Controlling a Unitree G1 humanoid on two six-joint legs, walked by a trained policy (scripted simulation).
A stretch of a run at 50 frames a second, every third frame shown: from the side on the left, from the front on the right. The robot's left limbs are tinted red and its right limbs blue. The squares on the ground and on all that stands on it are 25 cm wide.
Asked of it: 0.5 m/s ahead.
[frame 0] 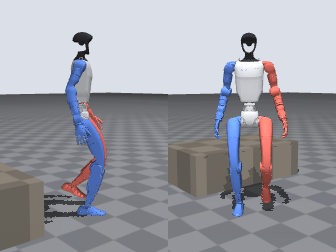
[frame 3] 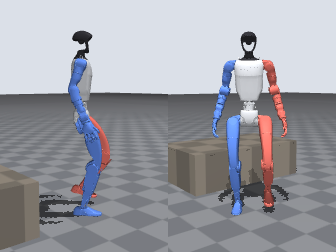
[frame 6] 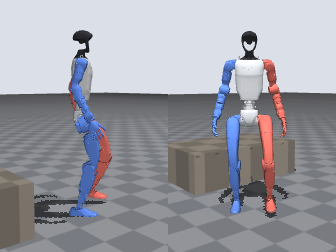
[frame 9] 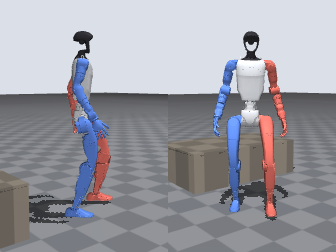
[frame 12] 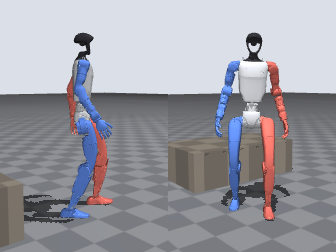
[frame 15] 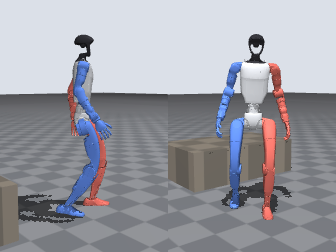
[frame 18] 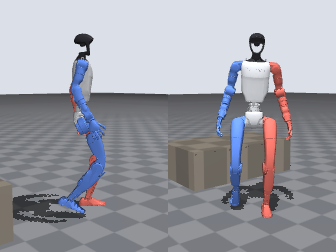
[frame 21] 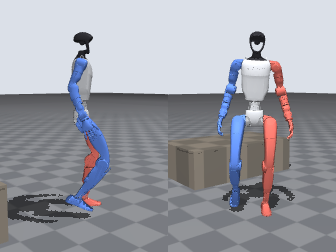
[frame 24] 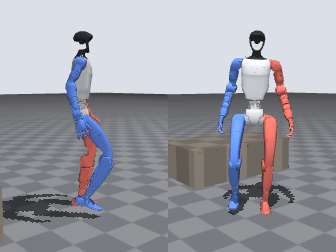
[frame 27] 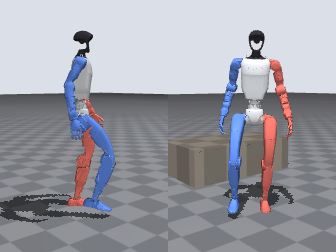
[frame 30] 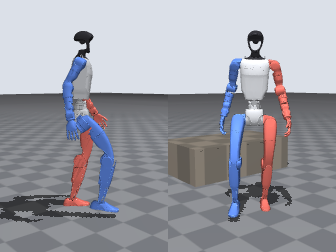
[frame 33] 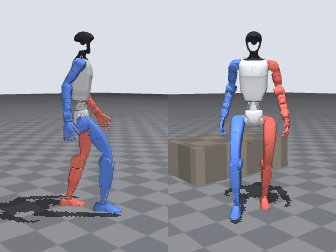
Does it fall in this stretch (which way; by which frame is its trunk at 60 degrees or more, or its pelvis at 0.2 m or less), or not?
no
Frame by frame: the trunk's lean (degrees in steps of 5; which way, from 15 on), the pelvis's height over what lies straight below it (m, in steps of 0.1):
0: 0, 0.8
3: 0, 0.8
6: 0, 0.8
9: 0, 0.8
12: 0, 0.8
15: 5, 0.8
18: 5, 0.8
21: 5, 0.8
24: 5, 0.8
27: 5, 0.8
30: 5, 0.8
33: 5, 0.8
